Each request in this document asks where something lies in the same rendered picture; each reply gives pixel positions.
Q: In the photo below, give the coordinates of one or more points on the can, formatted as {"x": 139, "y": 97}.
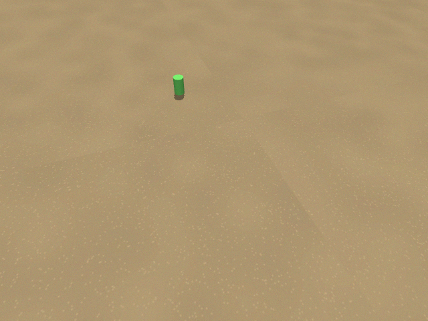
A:
{"x": 178, "y": 84}

